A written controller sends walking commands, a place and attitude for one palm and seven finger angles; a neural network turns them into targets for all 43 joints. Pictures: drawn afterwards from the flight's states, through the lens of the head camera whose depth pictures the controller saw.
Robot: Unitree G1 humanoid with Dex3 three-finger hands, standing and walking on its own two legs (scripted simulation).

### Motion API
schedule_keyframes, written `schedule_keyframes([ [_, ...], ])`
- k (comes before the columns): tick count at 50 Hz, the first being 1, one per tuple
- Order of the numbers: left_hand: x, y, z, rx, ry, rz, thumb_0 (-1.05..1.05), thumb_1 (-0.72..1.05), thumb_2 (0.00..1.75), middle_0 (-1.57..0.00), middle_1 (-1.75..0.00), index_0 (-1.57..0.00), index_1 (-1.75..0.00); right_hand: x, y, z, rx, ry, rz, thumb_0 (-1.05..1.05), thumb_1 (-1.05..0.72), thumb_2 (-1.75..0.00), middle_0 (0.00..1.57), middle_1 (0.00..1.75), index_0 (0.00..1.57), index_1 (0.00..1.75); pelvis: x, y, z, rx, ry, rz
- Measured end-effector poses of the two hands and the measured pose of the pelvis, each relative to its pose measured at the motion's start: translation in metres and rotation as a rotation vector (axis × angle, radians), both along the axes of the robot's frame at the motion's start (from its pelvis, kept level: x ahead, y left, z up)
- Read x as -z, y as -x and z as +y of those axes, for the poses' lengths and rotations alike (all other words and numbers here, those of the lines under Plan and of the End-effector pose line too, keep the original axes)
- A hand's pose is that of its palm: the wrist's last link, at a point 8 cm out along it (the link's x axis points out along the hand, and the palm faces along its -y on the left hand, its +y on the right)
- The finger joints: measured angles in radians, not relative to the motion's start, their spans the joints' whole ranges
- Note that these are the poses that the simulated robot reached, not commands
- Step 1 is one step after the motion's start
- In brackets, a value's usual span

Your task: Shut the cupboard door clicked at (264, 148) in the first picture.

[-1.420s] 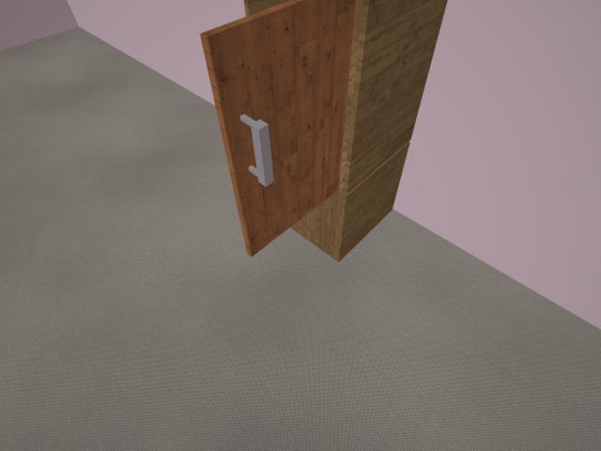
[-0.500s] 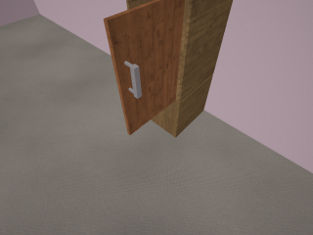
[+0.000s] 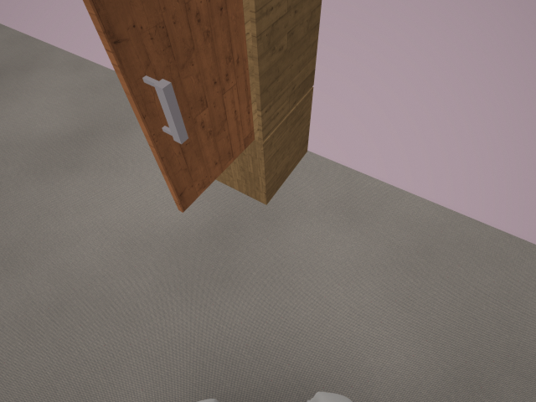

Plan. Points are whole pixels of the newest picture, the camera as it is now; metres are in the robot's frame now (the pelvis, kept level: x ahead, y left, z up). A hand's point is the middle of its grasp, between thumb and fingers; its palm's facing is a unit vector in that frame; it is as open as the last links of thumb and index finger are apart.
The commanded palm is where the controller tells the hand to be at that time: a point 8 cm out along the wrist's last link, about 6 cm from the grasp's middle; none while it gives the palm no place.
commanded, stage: walk around to get in front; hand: left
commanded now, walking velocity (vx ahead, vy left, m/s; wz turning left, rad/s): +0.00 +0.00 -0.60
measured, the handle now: (165, 110) +0.64 +0.27 +0.03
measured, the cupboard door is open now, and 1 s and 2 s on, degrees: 88 88 88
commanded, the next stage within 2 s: none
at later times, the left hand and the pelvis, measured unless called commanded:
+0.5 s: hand out of the picture +0.09 +0.20 -0.16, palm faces -0.19 -0.95 -0.24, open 7.4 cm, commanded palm none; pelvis -0.01 +0.01 +0.00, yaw -17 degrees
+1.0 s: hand (218, 374) +0.18 +0.11 -0.16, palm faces -0.56 -0.79 -0.25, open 7.4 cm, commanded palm none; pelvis -0.02 -0.01 +0.00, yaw -36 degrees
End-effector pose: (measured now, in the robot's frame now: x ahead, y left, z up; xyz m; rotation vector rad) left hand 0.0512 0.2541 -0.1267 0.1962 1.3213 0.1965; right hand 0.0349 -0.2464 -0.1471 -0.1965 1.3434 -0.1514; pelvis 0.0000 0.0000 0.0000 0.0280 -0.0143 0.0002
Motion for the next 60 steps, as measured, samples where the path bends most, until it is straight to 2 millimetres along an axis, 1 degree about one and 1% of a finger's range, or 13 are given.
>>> schedule_keyframes([
  [5,0.0,-0.007,-0.013,0.04,-0.037,-0.049,0.01,0.91,0.9,-0.2,-0.3,-0.2,-0.3,0.016,0.013,-0.019,0.058,-0.018,0.026,0.0,-0.9,-0.9,0.2,0.3,0.21,0.3,0.01,0.006,-0.016,0.038,-0.004,0.005],
  [14,-0.015,-0.002,-0.027,0.126,-0.031,0.025,0.01,0.91,0.9,-0.2,-0.3,-0.2,-0.3,-0.018,-0.016,-0.033,0.156,0.002,-0.144,0.0,-0.91,-0.9,0.2,0.3,0.2,0.3,-0.013,0.01,-0.019,0.17,-0.023,0.034],
  [19,-0.013,-0.012,-0.023,0.172,-0.012,0.021,0.01,0.9,0.9,-0.2,-0.3,-0.2,-0.3,-0.032,-0.027,-0.029,0.186,0.02,-0.217,0.0,-0.91,-0.9,0.2,0.3,0.2,0.3,-0.015,0.012,-0.011,0.231,-0.021,0.044],
  [23,-0.005,-0.028,-0.013,0.212,0.003,0.011,0.01,0.9,0.9,-0.2,-0.3,-0.2,-0.3,-0.039,-0.025,-0.022,0.214,0.05,-0.255,0.0,-0.91,-0.9,0.2,0.3,0.2,0.3,-0.012,0.012,0.0,0.279,-0.011,0.055],
  [26,0.006,-0.047,-0.005,0.247,0.019,-0.007,0.01,0.9,0.9,-0.2,-0.3,-0.2,-0.3,-0.037,-0.01,-0.018,0.228,0.092,-0.261,0.0,-0.91,-0.9,0.2,0.3,0.2,0.3,-0.004,0.012,0.01,0.296,0.023,0.063],
  [31,0.0,-0.084,-0.009,0.316,0.028,-0.058,0.01,0.91,0.9,-0.19,-0.3,-0.2,-0.3,-0.039,0.037,-0.013,0.253,0.105,-0.156,0.0,-0.9,-0.9,0.2,0.3,0.21,0.3,-0.01,0.015,0.007,0.351,0.033,0.051],
  [35,-0.006,-0.11,-0.029,0.412,0.023,-0.081,0.01,0.91,0.9,-0.19,-0.3,-0.2,-0.3,-0.032,0.075,-0.017,0.338,0.094,-0.106,0.0,-0.9,-0.9,0.2,0.3,0.21,0.3,-0.009,0.015,0.0,0.415,0.051,0.047],
  [38,-0.004,-0.128,-0.05,0.492,0.008,-0.106,0.01,0.91,0.9,-0.19,-0.3,-0.2,-0.3,-0.017,0.106,-0.026,0.416,0.081,-0.083,0.0,-0.9,-0.9,0.2,0.3,0.21,0.3,0.002,0.016,-0.012,0.46,0.04,0.043],
  [41,-0.001,-0.137,-0.067,0.553,-0.016,-0.124,0.01,0.91,0.9,-0.19,-0.3,-0.2,-0.3,-0.006,0.131,-0.036,0.49,0.084,-0.047,0.0,-0.9,-0.9,0.2,0.3,0.21,0.3,0.009,0.021,-0.016,0.506,0.029,0.039],
  [44,-0.003,-0.138,-0.081,0.594,-0.021,-0.105,0.01,0.91,0.9,-0.19,-0.3,-0.2,-0.3,-0.012,0.144,-0.038,0.544,0.096,-0.036,0.0,-0.91,-0.9,0.2,0.3,0.2,0.3,0.004,0.023,-0.016,0.544,0.02,0.034],
  [48,-0.001,-0.142,-0.096,0.647,0.005,-0.076,0.01,0.91,0.9,-0.2,-0.3,-0.2,-0.3,-0.024,0.148,-0.033,0.596,0.102,-0.067,0.01,-0.91,-0.9,0.2,0.3,0.2,0.3,-0.003,0.021,-0.015,0.595,0.003,0.037],
  [54,0.013,-0.162,-0.116,0.711,0.072,-0.067,0.01,0.91,0.9,-0.2,-0.3,-0.2,-0.3,-0.027,0.156,-0.008,0.651,0.128,-0.095,0.0,-0.91,-0.9,0.2,0.3,0.2,0.3,0.002,0.01,-0.007,0.668,0.024,0.059],
  [60,-0.001,-0.185,-0.148,0.777,0.106,-0.102,0.01,0.91,0.9,-0.2,-0.3,-0.2,-0.3,-0.035,0.184,0.019,0.701,0.082,-0.024,0.0,-0.9,-0.9,0.2,0.3,0.21,0.3,-0.01,0.011,-0.016,0.733,0.041,0.069],
])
